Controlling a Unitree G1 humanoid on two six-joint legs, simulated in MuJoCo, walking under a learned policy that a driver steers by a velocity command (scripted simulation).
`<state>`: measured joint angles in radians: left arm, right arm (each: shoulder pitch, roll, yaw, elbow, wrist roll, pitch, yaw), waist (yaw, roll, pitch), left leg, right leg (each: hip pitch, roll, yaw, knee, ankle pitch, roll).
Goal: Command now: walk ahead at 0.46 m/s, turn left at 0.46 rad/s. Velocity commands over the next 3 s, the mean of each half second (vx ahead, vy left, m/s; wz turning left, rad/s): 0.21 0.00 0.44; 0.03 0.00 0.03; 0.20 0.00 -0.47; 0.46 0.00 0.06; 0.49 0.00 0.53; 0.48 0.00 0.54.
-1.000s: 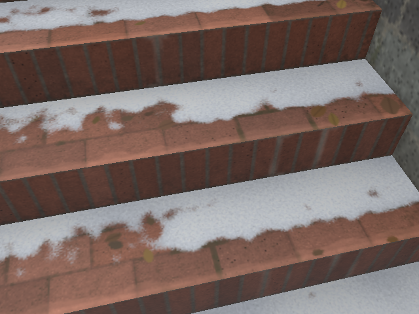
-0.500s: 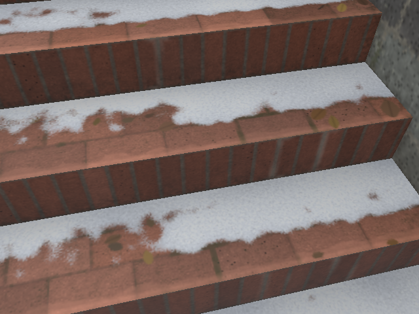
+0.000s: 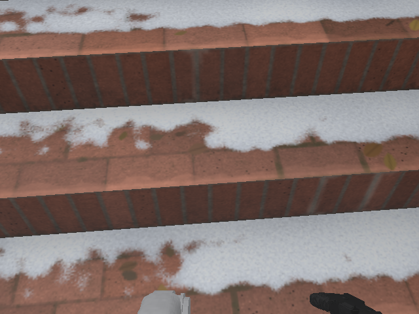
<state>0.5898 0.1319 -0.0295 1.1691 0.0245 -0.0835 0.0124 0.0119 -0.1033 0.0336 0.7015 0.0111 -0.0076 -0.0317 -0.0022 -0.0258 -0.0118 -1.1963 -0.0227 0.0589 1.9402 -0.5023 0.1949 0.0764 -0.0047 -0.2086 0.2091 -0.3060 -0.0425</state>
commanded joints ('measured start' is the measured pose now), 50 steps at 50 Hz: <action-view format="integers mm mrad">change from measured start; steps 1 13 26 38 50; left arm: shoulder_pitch -51 -318 -639 -450 -313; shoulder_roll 98 -17 -99 28 184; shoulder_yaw -13 21 -28 67 142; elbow -86 -537 -725 -389 -412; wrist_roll -87 28 -3 15 46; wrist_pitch -12 22 94 36 55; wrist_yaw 41 19 8 24 67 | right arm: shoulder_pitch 15 223 464 422 183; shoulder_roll -7 -82 -182 -50 -44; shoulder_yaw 39 -74 -122 -85 -53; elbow -76 225 172 9 -91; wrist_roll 23 -32 -38 -65 5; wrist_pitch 12 -56 -45 12 9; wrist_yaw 18 19 -47 -21 4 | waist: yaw -97 98 -22 -69 39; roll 10 -44 169 68 -136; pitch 50 108 -144 93 -100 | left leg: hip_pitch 732 672 1200 449 682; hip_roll -90 63 175 -76 27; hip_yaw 294 -281 -211 -213 22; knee -472 -1475 -1700 -104 -999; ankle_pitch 79 564 1274 337 -2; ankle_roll -28 1 3 -128 -210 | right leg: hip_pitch -615 -1083 -952 -731 -412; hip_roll -146 -9 -38 -181 -156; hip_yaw -39 269 100 480 436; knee -143 1820 1263 369 234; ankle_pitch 1376 138 -235 -133 322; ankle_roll -82 -48 -74 -163 -179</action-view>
